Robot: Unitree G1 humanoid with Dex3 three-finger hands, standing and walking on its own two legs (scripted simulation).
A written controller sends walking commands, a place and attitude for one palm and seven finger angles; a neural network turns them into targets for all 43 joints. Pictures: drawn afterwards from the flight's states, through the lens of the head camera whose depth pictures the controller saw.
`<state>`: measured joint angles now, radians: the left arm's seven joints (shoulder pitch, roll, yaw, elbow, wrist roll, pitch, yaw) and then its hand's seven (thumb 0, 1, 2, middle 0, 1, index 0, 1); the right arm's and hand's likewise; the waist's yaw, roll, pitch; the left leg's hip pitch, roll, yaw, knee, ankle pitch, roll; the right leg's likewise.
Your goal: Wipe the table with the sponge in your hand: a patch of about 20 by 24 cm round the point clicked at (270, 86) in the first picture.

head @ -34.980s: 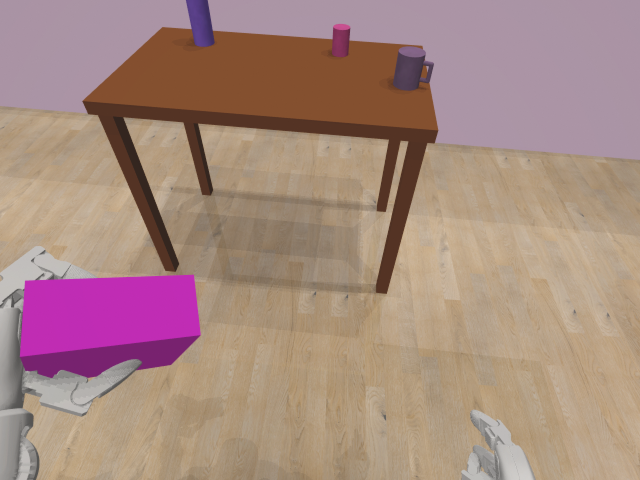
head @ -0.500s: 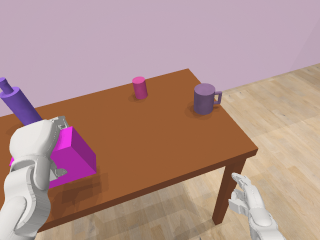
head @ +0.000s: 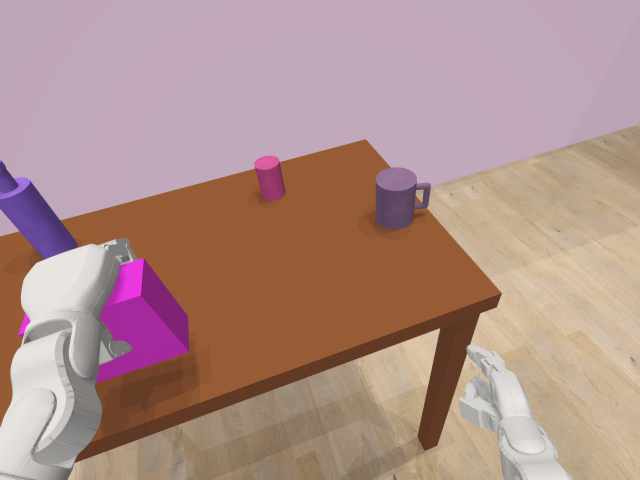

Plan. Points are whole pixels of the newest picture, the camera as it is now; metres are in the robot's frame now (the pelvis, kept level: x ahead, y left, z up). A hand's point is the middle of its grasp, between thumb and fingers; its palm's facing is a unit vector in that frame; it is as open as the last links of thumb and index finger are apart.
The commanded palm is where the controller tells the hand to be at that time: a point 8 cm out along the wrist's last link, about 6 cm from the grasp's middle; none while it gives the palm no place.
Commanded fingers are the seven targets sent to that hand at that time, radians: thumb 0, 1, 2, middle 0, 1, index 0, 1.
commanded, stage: move the sponge above the wiping area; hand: left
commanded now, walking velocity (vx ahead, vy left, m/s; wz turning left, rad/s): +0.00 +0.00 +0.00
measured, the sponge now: (125, 333) +0.23 +0.30 +0.08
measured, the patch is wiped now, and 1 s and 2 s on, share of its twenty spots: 0.00 0.00 0.00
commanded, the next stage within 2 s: none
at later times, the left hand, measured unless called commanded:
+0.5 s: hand (114, 306) +0.25 +0.30 +0.12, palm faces +0.06 -0.07 -1.00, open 10.0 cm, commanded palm +0.21 +0.30 +0.19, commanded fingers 0.00 0.10 1.30 -1.20 -1.60 -1.20 -1.60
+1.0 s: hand (119, 309) +0.25 +0.31 +0.10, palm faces +0.05 -0.09 -1.00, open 10.0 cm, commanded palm +0.22 +0.30 +0.17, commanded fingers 0.00 0.10 1.30 -1.20 -1.60 -1.20 -1.60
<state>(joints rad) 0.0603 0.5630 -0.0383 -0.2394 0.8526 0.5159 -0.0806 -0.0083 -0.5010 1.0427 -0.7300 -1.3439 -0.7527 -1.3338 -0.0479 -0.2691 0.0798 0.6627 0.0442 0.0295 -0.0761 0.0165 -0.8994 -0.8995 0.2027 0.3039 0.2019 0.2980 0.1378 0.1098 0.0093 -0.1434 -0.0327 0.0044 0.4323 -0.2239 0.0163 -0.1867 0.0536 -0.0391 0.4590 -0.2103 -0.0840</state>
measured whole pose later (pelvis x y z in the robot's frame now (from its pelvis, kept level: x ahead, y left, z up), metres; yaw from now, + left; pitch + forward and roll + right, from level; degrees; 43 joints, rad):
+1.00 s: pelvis +0.02 +0.01 +0.00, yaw +0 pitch -2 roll +1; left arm 0.07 0.50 -0.06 -0.13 0.89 0.45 -0.02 -0.01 -0.50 1.04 -0.73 -1.34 -0.75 -1.34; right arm -0.01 -0.27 0.06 0.68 0.04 0.01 -0.07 0.02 -0.90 -0.90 0.20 0.30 0.20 0.30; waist 0.13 0.11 -0.01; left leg -0.14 -0.04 0.00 0.41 -0.23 0.03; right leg -0.17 0.05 -0.04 0.42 -0.21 -0.07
